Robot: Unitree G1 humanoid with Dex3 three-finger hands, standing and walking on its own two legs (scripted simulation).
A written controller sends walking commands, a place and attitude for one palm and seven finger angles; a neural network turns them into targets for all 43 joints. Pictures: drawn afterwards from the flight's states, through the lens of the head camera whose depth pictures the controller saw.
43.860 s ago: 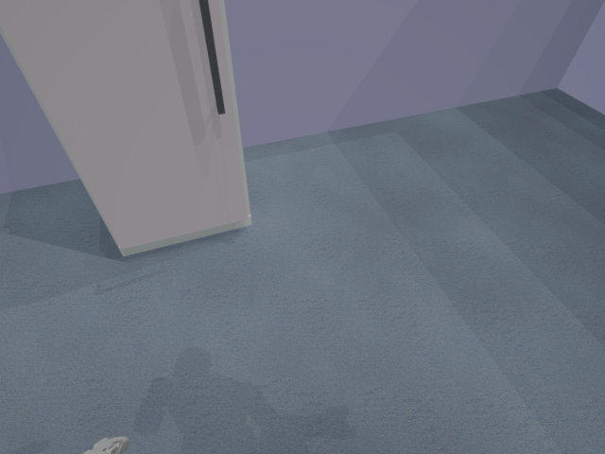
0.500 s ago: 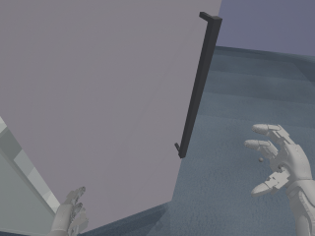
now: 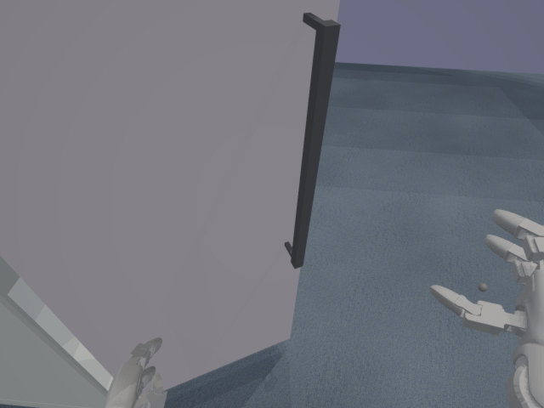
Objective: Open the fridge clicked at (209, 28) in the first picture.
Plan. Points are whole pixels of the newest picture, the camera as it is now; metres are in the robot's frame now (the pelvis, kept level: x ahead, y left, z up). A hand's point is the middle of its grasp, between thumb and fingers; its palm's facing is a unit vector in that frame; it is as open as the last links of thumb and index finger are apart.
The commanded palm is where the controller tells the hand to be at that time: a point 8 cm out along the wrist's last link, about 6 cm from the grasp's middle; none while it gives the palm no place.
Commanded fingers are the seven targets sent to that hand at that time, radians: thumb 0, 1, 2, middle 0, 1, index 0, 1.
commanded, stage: draw the hand back to the body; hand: right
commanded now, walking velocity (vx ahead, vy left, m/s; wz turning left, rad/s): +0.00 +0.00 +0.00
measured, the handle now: (302, 172) +0.47 -0.06 +0.12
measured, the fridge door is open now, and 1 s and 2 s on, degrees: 63 63 63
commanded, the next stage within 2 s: step back with the hand held close in 0.70 s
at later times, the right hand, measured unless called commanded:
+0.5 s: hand (523, 304) +0.19 -0.27 +0.16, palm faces +0.52 +0.79 -0.33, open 7.7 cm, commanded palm +0.14 -0.30 +0.17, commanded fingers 0.00 -0.90 -0.90 0.20 0.30 0.20 0.30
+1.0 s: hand (495, 302) +0.19 -0.24 +0.15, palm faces +0.43 +0.81 -0.41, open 7.4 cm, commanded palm +0.13 -0.28 +0.17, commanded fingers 0.00 -0.90 -0.90 0.20 0.30 0.20 0.30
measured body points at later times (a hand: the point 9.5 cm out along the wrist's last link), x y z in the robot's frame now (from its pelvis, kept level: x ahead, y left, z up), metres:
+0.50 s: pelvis +0.00 +0.00 +0.00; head -0.02 +0.01 +0.45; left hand +0.20 +0.23 -0.08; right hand +0.16 -0.31 +0.18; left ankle +0.03 +0.13 -0.74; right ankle -0.01 -0.09 -0.74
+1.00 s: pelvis -0.01 +0.01 +0.00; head -0.02 +0.02 +0.45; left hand +0.16 +0.25 -0.08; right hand +0.17 -0.28 +0.18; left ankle +0.03 +0.13 -0.74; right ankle -0.01 -0.09 -0.74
